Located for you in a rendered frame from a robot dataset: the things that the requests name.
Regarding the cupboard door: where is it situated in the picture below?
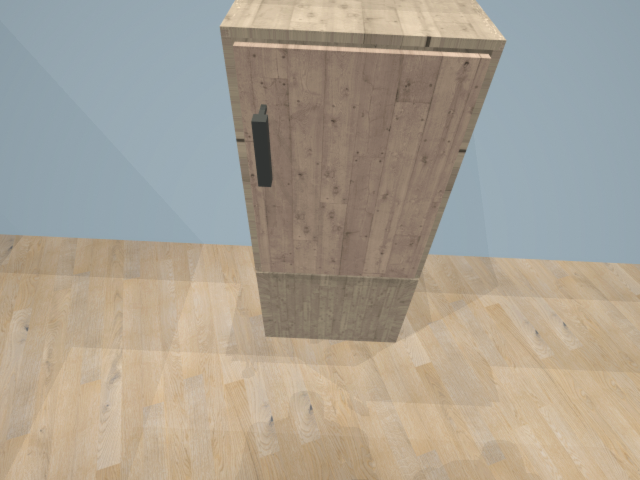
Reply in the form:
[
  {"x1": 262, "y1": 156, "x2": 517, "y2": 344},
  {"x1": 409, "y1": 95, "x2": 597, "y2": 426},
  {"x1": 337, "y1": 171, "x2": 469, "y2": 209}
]
[{"x1": 233, "y1": 42, "x2": 491, "y2": 278}]

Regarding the handle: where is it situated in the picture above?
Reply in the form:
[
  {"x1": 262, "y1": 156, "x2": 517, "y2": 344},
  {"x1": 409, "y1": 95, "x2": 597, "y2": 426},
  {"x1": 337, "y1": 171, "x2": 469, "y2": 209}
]
[{"x1": 251, "y1": 104, "x2": 273, "y2": 187}]

